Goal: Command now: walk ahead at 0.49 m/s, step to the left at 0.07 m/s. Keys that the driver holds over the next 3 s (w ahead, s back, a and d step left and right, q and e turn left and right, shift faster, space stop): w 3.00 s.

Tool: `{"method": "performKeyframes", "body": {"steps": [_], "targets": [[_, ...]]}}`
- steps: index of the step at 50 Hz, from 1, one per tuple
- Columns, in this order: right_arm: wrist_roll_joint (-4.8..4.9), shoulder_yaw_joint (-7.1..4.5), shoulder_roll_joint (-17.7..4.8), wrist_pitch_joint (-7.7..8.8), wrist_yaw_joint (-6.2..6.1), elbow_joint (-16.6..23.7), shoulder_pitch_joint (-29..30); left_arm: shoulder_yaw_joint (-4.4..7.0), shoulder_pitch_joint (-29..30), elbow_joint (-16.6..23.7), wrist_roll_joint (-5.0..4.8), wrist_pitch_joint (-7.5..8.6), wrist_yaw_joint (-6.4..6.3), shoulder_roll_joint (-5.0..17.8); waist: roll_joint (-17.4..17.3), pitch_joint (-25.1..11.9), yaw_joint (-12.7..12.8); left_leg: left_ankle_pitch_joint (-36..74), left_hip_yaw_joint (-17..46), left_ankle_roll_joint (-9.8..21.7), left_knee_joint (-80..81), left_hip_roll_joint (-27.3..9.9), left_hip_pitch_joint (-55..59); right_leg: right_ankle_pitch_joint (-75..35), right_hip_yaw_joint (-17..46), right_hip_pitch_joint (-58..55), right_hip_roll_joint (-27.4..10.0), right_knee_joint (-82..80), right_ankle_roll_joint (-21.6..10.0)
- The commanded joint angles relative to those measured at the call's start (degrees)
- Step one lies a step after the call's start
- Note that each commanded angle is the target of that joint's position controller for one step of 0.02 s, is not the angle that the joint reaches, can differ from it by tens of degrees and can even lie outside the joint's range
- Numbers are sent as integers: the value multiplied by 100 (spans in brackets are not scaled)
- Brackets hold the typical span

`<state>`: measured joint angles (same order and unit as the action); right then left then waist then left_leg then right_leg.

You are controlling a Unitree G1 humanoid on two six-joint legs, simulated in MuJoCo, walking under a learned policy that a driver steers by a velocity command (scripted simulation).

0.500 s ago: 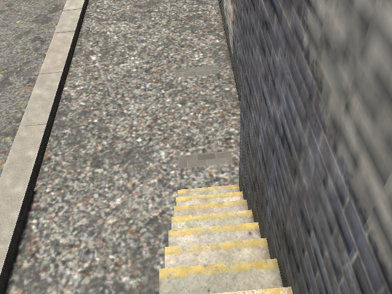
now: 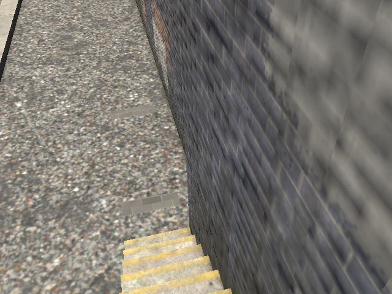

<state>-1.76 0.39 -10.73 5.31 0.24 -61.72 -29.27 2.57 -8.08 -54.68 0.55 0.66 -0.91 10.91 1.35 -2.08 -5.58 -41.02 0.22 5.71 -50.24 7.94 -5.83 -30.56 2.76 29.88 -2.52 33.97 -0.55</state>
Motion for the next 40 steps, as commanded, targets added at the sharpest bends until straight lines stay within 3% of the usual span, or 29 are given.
{"method": "performKeyframes", "body": {"steps": [1, 2, 4, 5, 6, 7, 8, 9, 10, 11, 12, 13, 14, 17, 18, 21, 24, 26, 28, 29, 30, 31, 32, 33, 34, 35, 36, 37, 40], "targets": [[-103, -165, -612, -23, -53, 50, -238, 93, 141, 103, -41, 135, -33, 538, -345, 1307, -225, 2798, 1427, 630, 488, -998, -879, -62, -10, -370, -194, -971, -60], [-328, -167, -549, -78, -9, 90, -36, 116, -242, -20, -67, 188, -43, 628, -471, 1188, -107, 3126, 1312, 618, -196, -879, -778, 88, -149, -844, -173, -1155, -90], [-462, -162, -570, -288, -81, 27, -167, 218, -1252, -383, -40, 209, -200, 846, -367, 894, 125, 4628, 1454, 581, -1449, -848, -272, 467, -168, -1518, -359, -1983, -159], [-439, -187, -799, -366, -80, 81, 49, 291, -2066, -650, 25, 246, -195, 954, -319, 857, 422, 4773, 1508, 596, -2449, -862, -580, 151, 45, -2191, -662, -2663, -152], [-271, -193, -809, -368, 8, 40, -139, 325, -2426, -812, 190, 241, -179, 1072, 250, 523, 463, 4137, 1048, 440, -3259, -581, -756, -186, -510, -2989, -492, -3050, 115], [-39, -230, -578, -370, 40, 163, -850, 391, -2504, -736, 306, 220, -81, 1471, 1403, 34, 142, 319, 504, 172, -4760, -82, -2376, -2542, -145, -4751, -1287, -1079, -311], [-1, -222, -356, -525, -105, 217, -856, 265, -2729, -703, 69, 260, 81, 1155, 1445, -559, 474, -2068, 320, 107, -6091, 78, -3992, -3234, 496, -6105, -1951, 668, -903], [-167, -234, -533, -619, -204, 353, -335, 166, -3026, -689, -224, 353, 162, 845, 919, -455, 716, -1472, 298, 51, -5815, -176, -4687, -1983, 845, -5713, -2086, 440, -1152], [-389, -295, -660, -696, -199, 433, 234, 86, -2899, -643, -247, 388, 149, 766, 457, -18, 827, -723, 418, 74, -5471, -222, -4709, -923, 925, -4880, -2049, 10, -1157], [-479, -225, -505, -715, -81, 748, 671, 236, -2937, -812, -446, 360, -68, 1460, 1154, 53, 807, -578, 144, -90, -5812, -241, -4892, 1953, 2401, -3922, -2605, -865, -2046], [-543, -261, -734, -742, -87, 706, 732, 54, -2816, -740, -463, 397, -119, 1006, 467, 763, 621, 1246, 831, -205, -4183, -575, -4827, 2299, 2042, -3006, -2286, -719, -1821], [-456, -204, -661, -763, -115, 894, 1182, -3, -2410, -736, -380, 448, -241, 949, 839, 895, 621, 2007, 1131, -422, -3422, -702, -4565, 2585, 2081, -2196, -2320, -650, -1781], [-238, -159, -572, -815, -89, 799, 1193, -209, -2124, -613, -378, 471, -336, 532, 229, 1091, 398, 2928, 1172, -634, -2321, -713, -3647, 2712, 1304, -996, -1801, -929, -1446], [-311, -1, 19, -948, 104, 785, 922, -215, -1725, -610, -473, 714, -415, 887, 1064, 530, 210, 4531, 161, -667, -1447, -577, -1402, 1821, 292, 154, -1310, -527, -1133], [-301, -161, -489, -928, 171, 1023, 1343, -170, -2042, -800, -588, 822, -506, 620, 551, 600, 326, 6509, 869, -582, -861, -813, -2440, 3723, 351, -423, -962, 424, -865], [-338, -129, -377, -869, 371, 1448, 2137, -179, -2017, -735, -594, 861, -678, 557, -12, 832, 447, 7876, 1054, -650, 308, -772, -2421, 5901, 624, 93, -866, 1004, -723], [19, 30, -49, -709, 462, 1499, 2567, -94, -2103, -452, -294, 645, -623, 377, 120, 1000, 872, 7828, 486, -699, 1661, -907, -1583, 6152, 333, 572, -775, 1465, -761], [-67, -86, -189, -651, 365, 1359, 2005, 20, -2041, -356, -210, 582, -559, 567, 620, 724, 849, 7445, 364, -529, 1031, -941, -851, 6046, 445, 833, -1003, 2340, -798], [248, -181, -342, -528, 328, 1048, 1366, 129, -2568, -448, 113, 300, -507, 741, 450, 878, 1049, 5372, -103, -526, 2457, -770, -149, 5496, -34, 584, -754, 3185, -861], [335, -277, -543, -420, 337, 698, 225, 213, -2430, -476, 281, 111, -481, 943, 436, 593, 451, 4891, 174, -460, 3128, -953, 723, 5322, -138, 498, -635, 4313, -953], [260, -360, -802, -275, 318, 548, 16, 261, -2903, -533, 265, 56, -470, 824, -476, 460, 420, 5558, 760, -321, 4571, -1470, 919, 6675, -314, 284, -163, 5999, -869], [-52, -358, -1240, -127, 400, 339, -628, 261, -3168, -456, -3, 101, -330, 408, -1478, 136, 651, 10348, 654, -476, 1816, -1904, 2483, 8805, -663, 2385, 312, 8497, -472], [-37, -542, -1714, -110, 376, 253, -1057, 232, -3387, -258, -331, 285, -291, 596, -1945, -740, 550, 12281, 1090, -216, 379, -2662, 3676, 8584, -647, 3582, 80, 9423, -373], [-2, -706, -1824, -131, 377, 390, -1024, 242, -3013, -236, -345, 352, -322, 764, -1229, -1065, 163, 10117, 1729, 357, 947, -2934, 3418, 7188, -410, 3923, 107, 9523, -474], [-64, -742, -1627, -71, 402, 501, -813, 218, -2374, -50, -239, 279, -428, 650, -1192, -923, -47, 6269, 2419, 987, 1757, -3118, 2426, 6351, -29, 3872, 15, 8749, -507], [-100, -568, -1031, -126, 350, 628, -244, 281, -1820, -167, -199, 125, -443, 786, -984, -190, 52, 5132, 2298, 833, 2264, -2804, 1563, 5736, -102, 3738, -58, 8393, -457], [-117, -456, -765, -132, 346, 662, -121, 311, -1645, -119, -156, -28, -415, 809, -1113, 226, 148, 5429, 2502, 1049, 2179, -2881, 675, 5806, -22, 3485, -74, 8197, -353], [-200, -252, -351, -58, 390, 608, 99, 266, -1826, -230, -153, -84, -389, 521, -744, 602, 433, 5044, 1923, 803, 1836, -2519, -32, 4850, 403, 3431, 14, 7027, -241], [34, -157, -566, 155, 308, 547, 739, 107, -1204, 187, 107, -284, -237, 232, -598, 1035, 984, 3899, 1640, 525, 2950, -2282, -2063, 2947, 97, 1738, -69, 3954, 292]]}}
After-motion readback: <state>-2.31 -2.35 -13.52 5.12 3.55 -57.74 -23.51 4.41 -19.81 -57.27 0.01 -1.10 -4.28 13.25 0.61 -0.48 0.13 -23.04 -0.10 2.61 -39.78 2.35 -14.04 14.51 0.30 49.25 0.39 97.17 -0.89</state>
